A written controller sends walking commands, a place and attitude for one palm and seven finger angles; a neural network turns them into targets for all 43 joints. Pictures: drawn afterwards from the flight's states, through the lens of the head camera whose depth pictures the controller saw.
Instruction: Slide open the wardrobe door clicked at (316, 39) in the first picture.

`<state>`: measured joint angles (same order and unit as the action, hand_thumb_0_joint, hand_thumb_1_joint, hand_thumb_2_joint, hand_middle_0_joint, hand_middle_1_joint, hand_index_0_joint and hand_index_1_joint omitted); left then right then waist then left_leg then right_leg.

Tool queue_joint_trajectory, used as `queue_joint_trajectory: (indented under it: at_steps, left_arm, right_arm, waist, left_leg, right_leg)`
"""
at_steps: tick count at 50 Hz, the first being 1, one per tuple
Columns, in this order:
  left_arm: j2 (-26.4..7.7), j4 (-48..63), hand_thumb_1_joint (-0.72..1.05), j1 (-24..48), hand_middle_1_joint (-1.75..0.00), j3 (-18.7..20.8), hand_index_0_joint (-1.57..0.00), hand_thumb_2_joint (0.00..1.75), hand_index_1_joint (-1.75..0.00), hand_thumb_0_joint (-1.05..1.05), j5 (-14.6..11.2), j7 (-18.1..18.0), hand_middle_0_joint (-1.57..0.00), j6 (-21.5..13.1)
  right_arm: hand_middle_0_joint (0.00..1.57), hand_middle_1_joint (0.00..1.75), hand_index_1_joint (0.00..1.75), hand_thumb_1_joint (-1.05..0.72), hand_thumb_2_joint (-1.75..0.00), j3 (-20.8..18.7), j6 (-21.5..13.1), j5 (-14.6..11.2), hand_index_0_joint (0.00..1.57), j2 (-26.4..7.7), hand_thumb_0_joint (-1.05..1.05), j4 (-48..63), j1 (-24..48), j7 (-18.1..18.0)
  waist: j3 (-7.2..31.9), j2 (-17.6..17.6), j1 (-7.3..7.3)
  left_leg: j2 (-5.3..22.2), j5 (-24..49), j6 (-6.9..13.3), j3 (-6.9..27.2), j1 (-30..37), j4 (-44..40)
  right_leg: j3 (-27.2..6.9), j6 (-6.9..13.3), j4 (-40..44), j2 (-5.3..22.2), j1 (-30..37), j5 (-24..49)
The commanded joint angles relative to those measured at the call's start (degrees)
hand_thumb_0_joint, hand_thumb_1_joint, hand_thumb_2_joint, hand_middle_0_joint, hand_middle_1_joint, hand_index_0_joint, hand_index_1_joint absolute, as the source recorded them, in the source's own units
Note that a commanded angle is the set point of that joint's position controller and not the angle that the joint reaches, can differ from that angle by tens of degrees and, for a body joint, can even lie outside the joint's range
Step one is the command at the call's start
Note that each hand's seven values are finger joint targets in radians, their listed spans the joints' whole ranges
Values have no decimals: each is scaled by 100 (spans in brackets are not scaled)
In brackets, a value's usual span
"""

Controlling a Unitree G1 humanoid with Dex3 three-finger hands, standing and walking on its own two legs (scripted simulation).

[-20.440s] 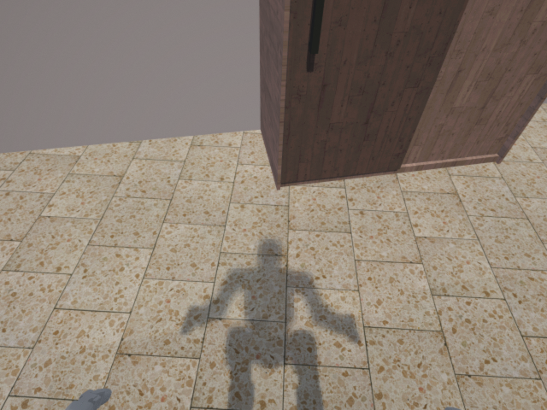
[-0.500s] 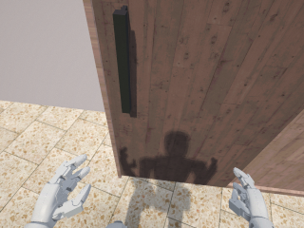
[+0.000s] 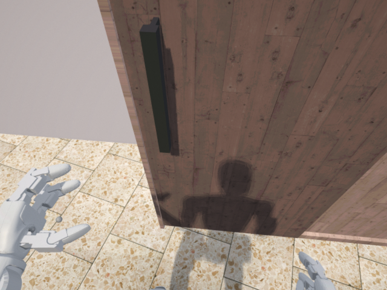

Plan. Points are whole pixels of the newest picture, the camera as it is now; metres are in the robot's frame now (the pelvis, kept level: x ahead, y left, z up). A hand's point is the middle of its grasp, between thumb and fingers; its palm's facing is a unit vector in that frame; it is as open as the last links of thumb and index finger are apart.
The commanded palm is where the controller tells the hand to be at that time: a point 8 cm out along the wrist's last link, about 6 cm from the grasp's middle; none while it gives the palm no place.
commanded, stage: raise the hand with hooked fingers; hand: left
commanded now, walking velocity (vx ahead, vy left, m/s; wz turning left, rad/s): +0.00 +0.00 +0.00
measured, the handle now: (161, 96) +0.48 +0.10 +0.15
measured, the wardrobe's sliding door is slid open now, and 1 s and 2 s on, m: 0.00 0.00 0.00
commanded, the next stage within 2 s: move the hooked fingers beside the handle in 1.18 s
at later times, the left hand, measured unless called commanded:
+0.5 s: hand (25, 195) +0.23 +0.28 +0.14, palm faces +0.01 -1.00 -0.09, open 13.8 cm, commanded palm +0.20 +0.33 +0.16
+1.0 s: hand (31, 170) +0.26 +0.26 +0.18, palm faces +0.00 -1.00 -0.07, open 13.9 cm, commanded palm +0.23 +0.31 +0.18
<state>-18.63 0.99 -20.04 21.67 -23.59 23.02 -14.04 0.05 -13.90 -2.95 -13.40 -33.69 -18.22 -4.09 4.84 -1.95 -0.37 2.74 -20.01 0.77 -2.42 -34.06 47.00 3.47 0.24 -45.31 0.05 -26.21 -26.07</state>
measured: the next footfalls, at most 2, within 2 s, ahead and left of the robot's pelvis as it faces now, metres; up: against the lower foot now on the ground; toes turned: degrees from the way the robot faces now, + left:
none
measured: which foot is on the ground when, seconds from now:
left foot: down 0.00-1.00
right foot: down 0.00-1.00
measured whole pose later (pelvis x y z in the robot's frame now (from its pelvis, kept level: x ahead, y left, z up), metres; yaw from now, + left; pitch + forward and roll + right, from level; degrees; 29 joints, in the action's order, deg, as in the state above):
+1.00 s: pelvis +0.00 -0.01 +0.03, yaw +1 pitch -1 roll -1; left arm -25.8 -10.1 1.5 26.2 -21.7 29.9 -0.9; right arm 2.8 -13.8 -4.3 -16.3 -34.4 -15.2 -5.6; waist 1.3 -2.3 1.5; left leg 2.2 -13.2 0.2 -1.9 -18.6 32.5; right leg 4.2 0.9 -30.5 -0.3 -10.7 -19.3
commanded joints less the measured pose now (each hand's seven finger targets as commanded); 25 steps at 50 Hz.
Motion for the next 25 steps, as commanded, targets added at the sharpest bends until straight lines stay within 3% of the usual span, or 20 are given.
queue_joint_trajectory:
  at_steps: [1,3,6,8,9,12,17,19,22,25]
  left_arm:
    - [-773,902,-20,412,-100,-55,-28,43,-100,0,140,124,-28,-203]
    - [-1038,971,-24,705,-103,-23,-28,41,-103,0,204,208,-28,-23]
    - [-1574,1471,-31,1093,-108,449,-29,38,-108,0,192,154,-29,15]
    - [-1886,1700,-36,1397,-111,800,-29,36,-111,0,141,-11,-29,-59]
    - [-1729,1785,-38,1468,-112,744,-29,35,-112,0,92,-58,-29,-102]
    - [-1609,1460,-45,1697,-117,723,-30,32,-117,0,19,-124,-30,-14]
    - [-1506,480,-50,2027,-120,337,-30,30,-120,0,146,236,-30,826]
    - [-1559,227,-50,2274,-120,262,-30,30,-120,0,187,375,-30,1157]
    - [-1975,515,-50,2982,-120,528,-30,30,-120,0,197,422,-30,1239]
    - [-2417,934,-50,3495,-120,975,-30,30,-120,0,122,379,-30,958]
  right_arm:
    - [20,30,30,-90,-90,-282,-450,-45,20,-884,0,935,622,-26]
    - [20,30,30,-90,-90,-267,-475,-59,20,-959,0,943,630,-81]
    - [20,30,30,-90,-90,-231,-513,-54,20,-961,0,1010,641,-150]
    - [20,30,30,-90,-90,-176,-500,-29,20,-948,0,968,671,-181]
    - [20,30,30,-90,-90,-140,-506,-44,20,-896,0,986,715,-178]
    - [20,30,30,-90,-90,-83,-478,-62,20,-898,0,917,749,-177]
    - [20,30,30,-90,-90,-26,-368,-153,20,-975,0,940,809,-216]
    - [20,30,30,-90,-90,9,-317,-183,20,-995,0,974,838,-241]
    - [20,30,30,-90,-90,55,-299,-162,20,-983,0,1039,922,-277]
    - [20,30,30,-90,-90,106,-322,-119,20,-921,0,1038,1019,-286]
  waist:
    - [609,-149,1]
    - [531,-185,17]
    - [1076,-325,130]
    - [1124,-357,197]
    - [1069,-543,190]
    - [761,-670,166]
    - [206,-567,145]
    - [51,-237,132]
    - [357,-150,142]
    - [829,-360,204]
  left_leg:
    - [-189,1265,119,330,1368,-702]
    - [-182,1102,145,379,1418,-812]
    - [-152,1204,133,456,1835,-1019]
    - [-127,1298,97,510,1974,-1134]
    - [-128,1322,76,512,2077,-1200]
    - [-93,1155,6,603,2153,-1397]
    - [-109,726,9,639,2071,-1702]
    - [-128,574,50,640,2021,-1807]
    - [-165,477,89,671,2255,-1879]
    - [-202,805,86,626,2669,-1879]
  right_leg:
    - [56,-59,763,-174,-390,1732]
    - [15,-31,895,-168,-321,1509]
    - [84,19,932,-161,-24,1455]
    - [130,70,966,-193,216,1461]
    - [158,81,991,-209,199,1454]
    - [234,86,1108,-229,197,1354]
    - [195,64,1437,-215,194,1230]
    - [172,52,1595,-218,244,1161]
    - [146,47,1698,-219,380,1042]
    - [105,93,1786,-233,684,1169]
